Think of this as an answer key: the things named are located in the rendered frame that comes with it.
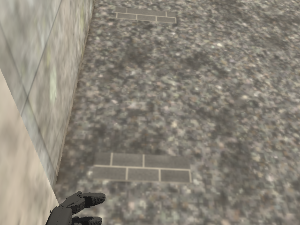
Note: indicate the left robot hand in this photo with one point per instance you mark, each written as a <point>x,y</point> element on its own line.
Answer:
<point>62,214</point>

